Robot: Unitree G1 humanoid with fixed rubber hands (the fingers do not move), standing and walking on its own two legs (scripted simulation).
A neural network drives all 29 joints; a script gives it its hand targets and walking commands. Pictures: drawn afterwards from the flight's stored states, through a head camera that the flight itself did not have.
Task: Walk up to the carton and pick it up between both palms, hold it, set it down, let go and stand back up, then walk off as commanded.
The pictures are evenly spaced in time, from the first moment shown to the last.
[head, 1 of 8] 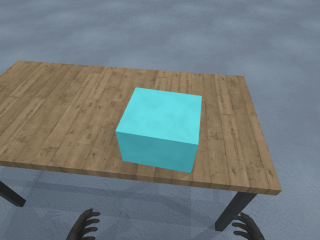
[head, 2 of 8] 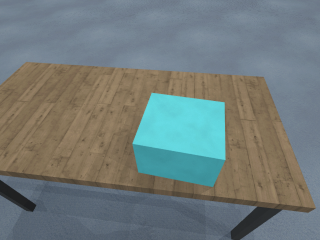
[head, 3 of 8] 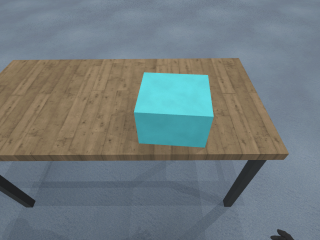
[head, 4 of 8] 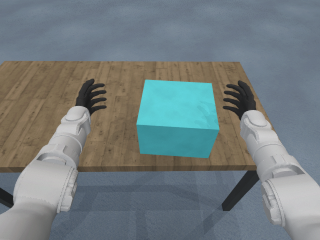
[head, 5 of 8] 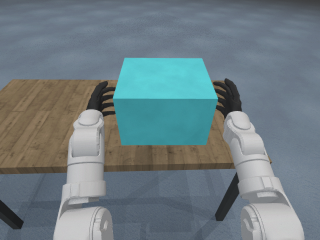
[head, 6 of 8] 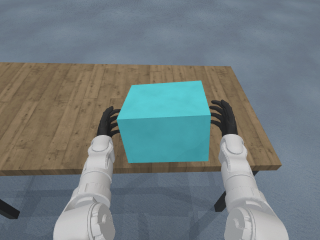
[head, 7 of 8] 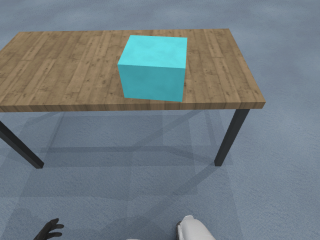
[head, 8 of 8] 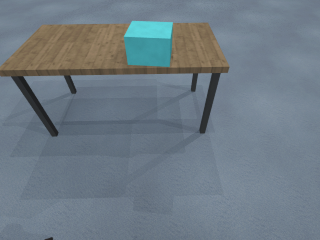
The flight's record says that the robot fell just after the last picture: no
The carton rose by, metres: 0.22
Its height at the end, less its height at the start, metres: +0.00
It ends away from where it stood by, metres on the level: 0.05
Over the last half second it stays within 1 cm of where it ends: yes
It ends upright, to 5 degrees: yes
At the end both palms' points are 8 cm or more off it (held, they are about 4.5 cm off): yes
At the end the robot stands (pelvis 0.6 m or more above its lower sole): yes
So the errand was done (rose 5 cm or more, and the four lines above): yes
